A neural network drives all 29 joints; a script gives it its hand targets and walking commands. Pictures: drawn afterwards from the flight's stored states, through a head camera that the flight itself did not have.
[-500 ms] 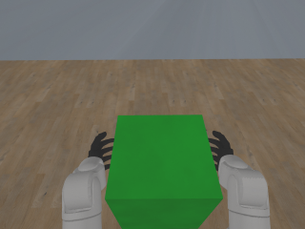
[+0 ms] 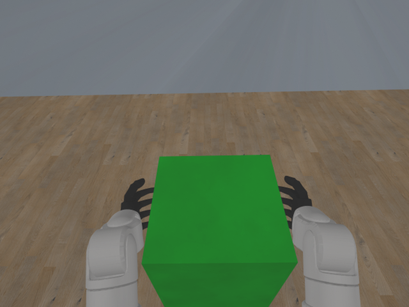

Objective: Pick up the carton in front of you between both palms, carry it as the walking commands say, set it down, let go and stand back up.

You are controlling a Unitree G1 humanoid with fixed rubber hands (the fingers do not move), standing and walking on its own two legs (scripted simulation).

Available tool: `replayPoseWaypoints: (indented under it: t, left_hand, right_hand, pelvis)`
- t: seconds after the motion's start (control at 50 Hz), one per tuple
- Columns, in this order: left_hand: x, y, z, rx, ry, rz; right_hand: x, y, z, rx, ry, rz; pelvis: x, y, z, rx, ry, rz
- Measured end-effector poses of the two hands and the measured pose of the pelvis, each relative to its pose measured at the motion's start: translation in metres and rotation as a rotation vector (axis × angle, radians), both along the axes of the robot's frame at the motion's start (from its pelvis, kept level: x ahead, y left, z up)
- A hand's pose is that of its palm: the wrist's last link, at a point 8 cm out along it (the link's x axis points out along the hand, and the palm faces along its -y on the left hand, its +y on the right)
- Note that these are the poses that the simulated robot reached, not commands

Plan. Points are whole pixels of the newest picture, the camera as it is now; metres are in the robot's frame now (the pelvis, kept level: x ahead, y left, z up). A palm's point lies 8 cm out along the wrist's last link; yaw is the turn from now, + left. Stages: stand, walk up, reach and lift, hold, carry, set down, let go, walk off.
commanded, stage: carry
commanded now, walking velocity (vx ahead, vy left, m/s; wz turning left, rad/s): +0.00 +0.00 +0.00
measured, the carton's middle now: (215, 235) +0.27 +0.00 +0.03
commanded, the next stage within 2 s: hold in 1.36 s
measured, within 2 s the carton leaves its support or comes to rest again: neither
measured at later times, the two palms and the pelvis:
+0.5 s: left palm (128, 220) +0.27 +0.16 +0.09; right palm (291, 219) +0.27 -0.14 +0.09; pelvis +0.01 +0.01 +0.00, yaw +0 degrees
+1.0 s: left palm (132, 237) +0.26 +0.16 +0.05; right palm (290, 237) +0.25 -0.14 +0.05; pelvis -0.02 +0.01 +0.00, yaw +0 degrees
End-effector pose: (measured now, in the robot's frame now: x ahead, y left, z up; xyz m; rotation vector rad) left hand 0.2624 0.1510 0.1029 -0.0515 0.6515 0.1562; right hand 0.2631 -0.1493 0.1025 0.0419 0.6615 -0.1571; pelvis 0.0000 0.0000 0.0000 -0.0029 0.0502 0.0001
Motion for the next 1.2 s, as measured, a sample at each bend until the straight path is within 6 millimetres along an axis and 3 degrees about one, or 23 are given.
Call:
replayPoseWaypoints:
  t: [0.12, 0.34, 0.82, 1.06, 1.2]
  left_hand:
    - [0.013, 0.005, -0.012, 0.000, 0.044, -0.005]
    - [0.015, 0.010, -0.012, 0.004, 0.036, -0.005]
    - [-0.009, 0.011, -0.038, 0.043, 0.050, -0.038]
    - [-0.001, 0.009, -0.060, 0.074, 0.030, -0.068]
    - [0.007, 0.008, -0.061, 0.072, -0.011, -0.064]
  right_hand:
    - [0.012, 0.005, -0.012, 0.000, 0.044, -0.004]
    - [0.013, 0.010, -0.014, 0.005, 0.035, -0.005]
    - [-0.012, 0.011, -0.040, -0.034, 0.049, 0.026]
    - [-0.005, 0.009, -0.062, -0.063, 0.030, 0.044]
    - [0.003, 0.008, -0.063, -0.061, -0.012, 0.042]
  pelvis:
    - [0.013, 0.006, -0.004, 0.000, 0.004, -0.001]
    - [0.014, 0.012, -0.005, 0.001, 0.001, -0.003]
    - [-0.015, 0.012, 0.000, 0.003, -0.020, -0.006]
    - [-0.027, 0.012, 0.000, 0.006, -0.020, -0.009]
    - [-0.031, 0.012, -0.001, 0.006, -0.017, -0.009]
